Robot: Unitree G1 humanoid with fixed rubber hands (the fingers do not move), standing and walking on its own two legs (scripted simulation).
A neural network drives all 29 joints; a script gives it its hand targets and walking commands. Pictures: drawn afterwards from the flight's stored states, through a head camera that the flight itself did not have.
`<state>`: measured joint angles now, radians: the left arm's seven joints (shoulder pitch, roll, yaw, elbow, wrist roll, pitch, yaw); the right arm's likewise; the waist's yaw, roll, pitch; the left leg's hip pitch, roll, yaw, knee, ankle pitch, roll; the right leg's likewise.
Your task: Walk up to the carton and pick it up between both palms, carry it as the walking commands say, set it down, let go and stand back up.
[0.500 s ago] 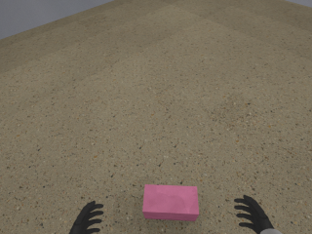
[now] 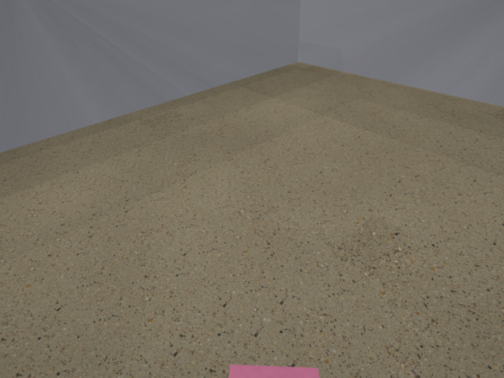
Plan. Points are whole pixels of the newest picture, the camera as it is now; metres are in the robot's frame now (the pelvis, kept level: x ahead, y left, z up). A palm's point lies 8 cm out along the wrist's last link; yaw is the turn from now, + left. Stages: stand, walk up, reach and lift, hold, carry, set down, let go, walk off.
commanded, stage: stand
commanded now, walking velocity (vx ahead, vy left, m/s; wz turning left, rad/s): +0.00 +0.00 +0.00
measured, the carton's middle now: out of the picture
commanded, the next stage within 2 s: none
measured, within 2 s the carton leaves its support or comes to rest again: neither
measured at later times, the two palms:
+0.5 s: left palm out of the picture +0.00 +0.28 -0.11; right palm out of the picture -0.03 -0.29 -0.11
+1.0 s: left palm out of the picture -0.03 +0.31 -0.11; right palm out of the picture -0.03 -0.28 -0.11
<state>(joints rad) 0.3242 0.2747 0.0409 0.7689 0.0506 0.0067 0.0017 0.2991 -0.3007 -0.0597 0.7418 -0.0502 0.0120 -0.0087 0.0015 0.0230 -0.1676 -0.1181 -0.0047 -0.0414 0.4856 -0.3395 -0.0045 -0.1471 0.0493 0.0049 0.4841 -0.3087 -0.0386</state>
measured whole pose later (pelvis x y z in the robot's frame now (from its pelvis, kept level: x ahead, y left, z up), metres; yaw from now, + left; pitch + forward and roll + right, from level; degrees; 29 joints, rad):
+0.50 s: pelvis -0.05 +0.00 +0.00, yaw -1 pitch -3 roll +0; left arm 0.32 0.30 0.03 0.97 0.03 -0.02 -0.01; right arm 0.37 -0.33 -0.03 0.96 -0.04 -0.03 0.00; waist 0.00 0.01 -0.11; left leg -0.15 0.00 -0.03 0.46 -0.25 0.00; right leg -0.18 0.05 0.02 0.43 -0.20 -0.03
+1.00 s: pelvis -0.07 +0.02 +0.01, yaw -1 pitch -5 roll +0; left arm 0.26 0.32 0.01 1.10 0.02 -0.02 -0.01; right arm 0.27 -0.34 -0.02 1.05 -0.02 -0.03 0.00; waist 0.02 0.01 -0.07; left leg -0.13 -0.03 -0.02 0.41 -0.20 0.02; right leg -0.16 0.03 0.05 0.41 -0.16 -0.01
